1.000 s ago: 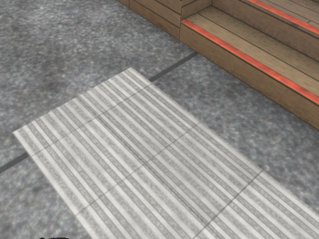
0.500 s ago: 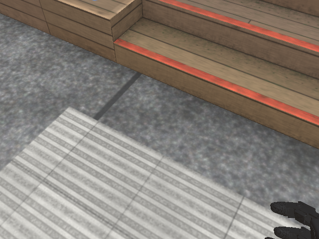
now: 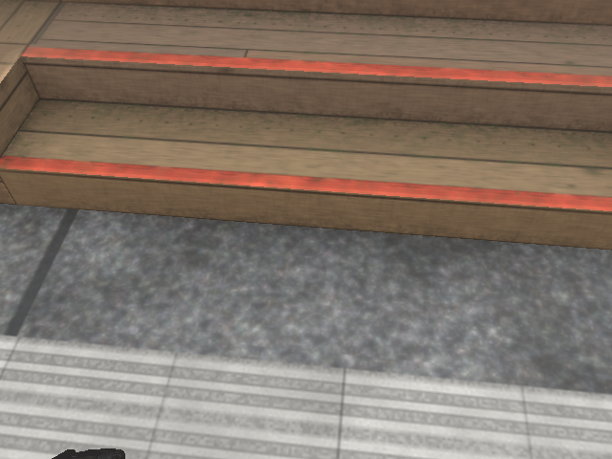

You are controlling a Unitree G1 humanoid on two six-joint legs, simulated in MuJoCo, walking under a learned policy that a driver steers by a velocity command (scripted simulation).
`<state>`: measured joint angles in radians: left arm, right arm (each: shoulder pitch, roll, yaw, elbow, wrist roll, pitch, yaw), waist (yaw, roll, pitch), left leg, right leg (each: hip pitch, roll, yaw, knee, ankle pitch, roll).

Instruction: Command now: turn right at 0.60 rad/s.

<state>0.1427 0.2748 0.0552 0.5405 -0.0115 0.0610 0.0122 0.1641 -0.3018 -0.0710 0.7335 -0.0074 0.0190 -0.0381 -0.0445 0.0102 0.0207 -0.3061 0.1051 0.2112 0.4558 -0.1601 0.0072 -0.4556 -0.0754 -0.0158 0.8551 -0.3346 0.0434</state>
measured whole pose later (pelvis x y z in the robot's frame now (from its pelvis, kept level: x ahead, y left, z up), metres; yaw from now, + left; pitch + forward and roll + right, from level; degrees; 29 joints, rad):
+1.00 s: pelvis -0.02 -0.04 +0.01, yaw -22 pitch +2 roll +0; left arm 0.18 0.18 0.03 0.65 0.01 0.01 0.02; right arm 0.21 -0.26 -0.06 0.80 0.01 0.04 -0.01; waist -0.01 0.03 -0.03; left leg -0.31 0.03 -0.02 0.63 -0.36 -0.08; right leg -0.37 0.02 -0.01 0.74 -0.40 -0.03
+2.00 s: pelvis +0.14 +0.06 +0.00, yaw -4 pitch +4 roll +0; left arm 0.12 0.25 0.05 0.72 -0.03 -0.07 -0.04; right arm 0.43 -0.21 -0.03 0.81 -0.01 -0.07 -0.03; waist -0.05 -0.05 -0.01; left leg 0.03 -0.07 0.09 0.24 -0.34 0.07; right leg -0.79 -0.04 0.03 0.78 0.11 -0.02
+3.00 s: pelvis +0.67 -0.02 +0.01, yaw -29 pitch +2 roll +1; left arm 0.03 0.26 0.02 0.65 -0.01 -0.07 -0.02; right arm 0.41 -0.28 -0.05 0.80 0.02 -0.08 0.00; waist -0.12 -0.04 0.03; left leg -0.06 -0.03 -0.01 0.27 -0.24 0.02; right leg -0.57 -0.05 0.05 0.61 -0.07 0.01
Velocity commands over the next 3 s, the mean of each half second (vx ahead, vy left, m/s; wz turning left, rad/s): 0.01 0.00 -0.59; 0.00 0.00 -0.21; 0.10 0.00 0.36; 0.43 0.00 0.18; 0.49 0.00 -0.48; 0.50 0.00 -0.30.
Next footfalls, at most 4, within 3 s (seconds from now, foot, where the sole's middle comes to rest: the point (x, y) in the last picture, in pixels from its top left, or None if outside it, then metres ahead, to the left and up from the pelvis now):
0.36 left None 0.11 0.08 -0.77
0.76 right None -0.04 -0.15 -0.74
1.06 left None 0.04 0.07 -0.77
1.70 left None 0.05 0.13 -0.77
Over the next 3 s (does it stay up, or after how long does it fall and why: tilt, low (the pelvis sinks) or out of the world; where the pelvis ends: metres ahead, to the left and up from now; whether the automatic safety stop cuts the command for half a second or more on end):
stays up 0.67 -0.02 0.01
